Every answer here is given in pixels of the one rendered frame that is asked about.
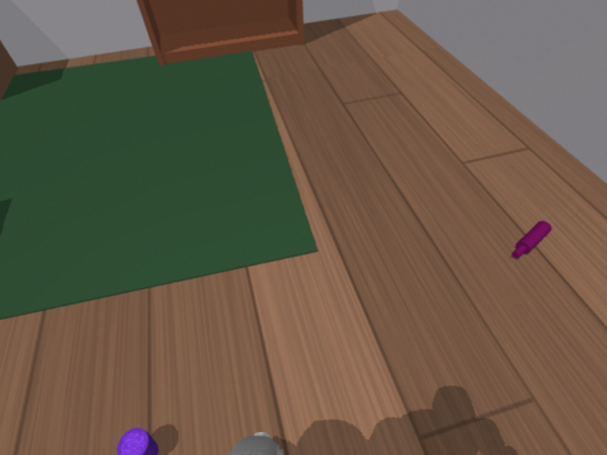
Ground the bookshelf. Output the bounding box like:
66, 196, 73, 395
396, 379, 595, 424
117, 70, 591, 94
137, 0, 304, 65

